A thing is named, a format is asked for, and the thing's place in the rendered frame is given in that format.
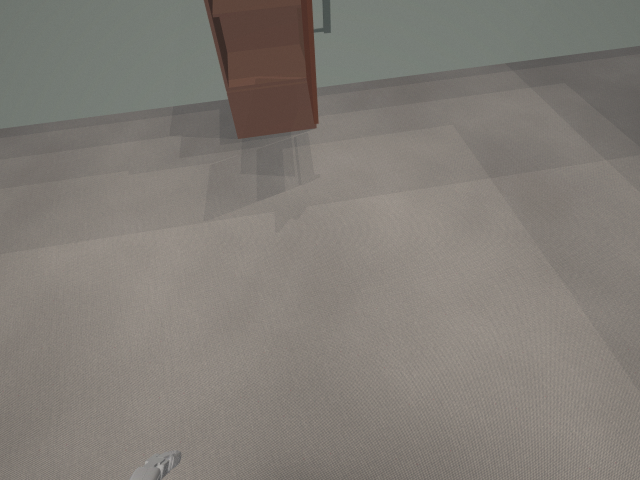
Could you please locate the left robot hand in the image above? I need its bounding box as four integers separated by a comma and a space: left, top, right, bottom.
129, 450, 181, 480

